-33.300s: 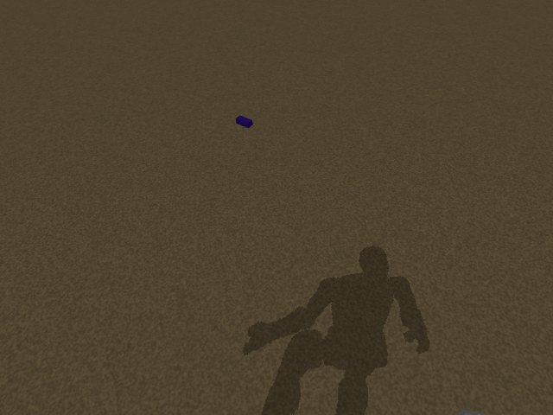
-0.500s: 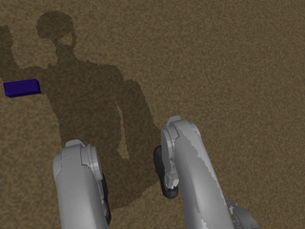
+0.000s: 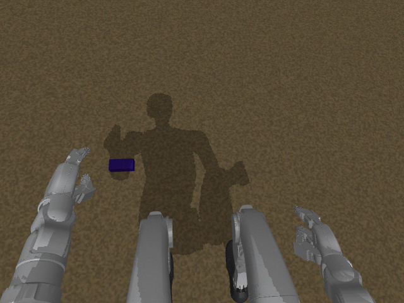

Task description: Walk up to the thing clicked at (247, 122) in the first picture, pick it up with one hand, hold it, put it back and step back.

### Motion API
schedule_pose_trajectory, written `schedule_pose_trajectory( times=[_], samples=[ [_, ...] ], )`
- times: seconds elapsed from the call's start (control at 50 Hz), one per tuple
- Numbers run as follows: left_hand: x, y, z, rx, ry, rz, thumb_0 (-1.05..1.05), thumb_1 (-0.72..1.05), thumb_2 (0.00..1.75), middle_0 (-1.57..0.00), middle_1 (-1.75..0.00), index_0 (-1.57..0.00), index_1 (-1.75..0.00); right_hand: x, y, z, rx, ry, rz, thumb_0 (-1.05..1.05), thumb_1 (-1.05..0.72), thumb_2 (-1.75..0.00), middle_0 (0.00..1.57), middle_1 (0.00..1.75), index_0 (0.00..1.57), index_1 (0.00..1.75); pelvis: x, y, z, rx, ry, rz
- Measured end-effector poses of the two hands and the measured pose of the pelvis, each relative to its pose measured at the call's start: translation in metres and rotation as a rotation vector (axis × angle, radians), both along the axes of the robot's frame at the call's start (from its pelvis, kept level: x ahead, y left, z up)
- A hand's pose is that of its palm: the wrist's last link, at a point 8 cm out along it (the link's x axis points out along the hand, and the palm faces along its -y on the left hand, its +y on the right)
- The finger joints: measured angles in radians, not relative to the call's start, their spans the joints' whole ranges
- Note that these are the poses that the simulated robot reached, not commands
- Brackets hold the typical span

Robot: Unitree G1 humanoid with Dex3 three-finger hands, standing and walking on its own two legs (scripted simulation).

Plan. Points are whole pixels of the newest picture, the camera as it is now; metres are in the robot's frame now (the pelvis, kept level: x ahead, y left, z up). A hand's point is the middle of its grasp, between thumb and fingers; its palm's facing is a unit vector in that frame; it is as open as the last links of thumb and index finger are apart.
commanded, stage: home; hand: left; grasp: from above
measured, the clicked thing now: (122, 165) +0.53 +0.28 -0.52
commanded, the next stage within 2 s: none
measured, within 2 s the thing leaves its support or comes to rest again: rests again in 0.20 s
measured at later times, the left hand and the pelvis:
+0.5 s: hand (79, 221) +0.25 +0.18 +0.10, palm faces +0.10 -0.97 -0.21, open 7.4 cm; pelvis +0.06 -0.01 +0.16, yaw +2 degrees
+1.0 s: hand (64, 247) +0.22 +0.18 +0.13, palm faces +0.11 -0.98 -0.19, open 7.4 cm; pelvis +0.07 -0.01 +0.18, yaw +3 degrees
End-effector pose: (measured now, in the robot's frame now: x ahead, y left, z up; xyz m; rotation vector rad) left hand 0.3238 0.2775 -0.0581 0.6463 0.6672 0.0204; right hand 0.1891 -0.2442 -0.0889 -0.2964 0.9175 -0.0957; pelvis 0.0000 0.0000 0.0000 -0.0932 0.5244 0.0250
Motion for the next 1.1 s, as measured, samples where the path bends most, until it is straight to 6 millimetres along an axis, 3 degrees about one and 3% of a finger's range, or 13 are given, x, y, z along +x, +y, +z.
schedule_pose_trajectory(
  times=[0.14, 0.36, 0.48, 0.6, 0.7, 0.84, 1.1],
  samples=[
    [-0.036, -0.021, 0.048, -0.162, 0.055, 0.151, 0.01, 0.9, 0.9, -0.21, -0.3, -0.21, -0.3, 0.01, 0.006, 0.055, 0.024, -0.087, -0.027, 0.01, -0.91, -0.9, 0.2, 0.3, 0.2, 0.3, 0.012, -0.006, 0.051, 0.021, -0.073, 0.004],
    [-0.075, -0.044, 0.131, -0.342, 0.092, 0.325, 0.01, 0.9, 0.9, -0.2, -0.3, -0.2, -0.3, -0.004, -0.003, 0.136, -0.026, -0.135, -0.101, 0.01, -0.91, -0.9, 0.2, 0.3, 0.2, 0.3, 0.039, -0.012, 0.126, 0.035, -0.204, 0.015],
    [-0.092, -0.052, 0.175, -0.384, 0.082, 0.343, 0.01, 0.9, 0.9, -0.2, -0.3, -0.2, -0.3, -0.003, -0.008, 0.173, -0.044, -0.195, -0.125, 0.01, -0.91, -0.9, 0.2, 0.3, 0.2, 0.3, 0.053, -0.012, 0.156, 0.042, -0.272, 0.019],
    [-0.11, -0.056, 0.209, -0.394, 0.066, 0.339, 0.01, 0.9, 0.9, -0.2, -0.29, -0.2, -0.3, 0.014, -0.005, 0.198, -0.038, -0.283, -0.121, 0.01, -0.91, -0.9, 0.2, 0.3, 0.2, 0.3, 0.064, -0.011, 0.173, 0.047, -0.318, 0.024],
    [-0.122, -0.055, 0.22, -0.396, 0.063, 0.344, 0.01, 0.9, 0.9, -0.2, -0.29, -0.2, -0.3, 0.034, 0.001, 0.211, -0.025, -0.354, -0.09, 0.01, -0.91, -0.9, 0.2, 0.3, 0.2, 0.3, 0.068, -0.01, 0.179, 0.051, -0.345, 0.03],
    [-0.129, -0.053, 0.217, -0.399, 0.076, 0.355, 0.01, 0.91, 0.9, -0.2, -0.29, -0.2, -0.3, 0.052, 0.008, 0.22, -0.017, -0.414, -0.036, 0.01, -0.91, -0.9, 0.2, 0.3, 0.2, 0.3, 0.067, -0.01, 0.18, 0.056, -0.359, 0.037],
    [-0.124, -0.053, 0.216, -0.4, 0.077, 0.343, 0.01, 0.91, 0.9, -0.2, -0.3, -0.2, -0.3, 0.042, 0.007, 0.213, -0.026, -0.368, -0.039, 0.02, -0.9, -0.9, 0.2, 0.3, 0.2, 0.3, 0.068, -0.01, 0.18, 0.054, -0.359, 0.033]
  ],
)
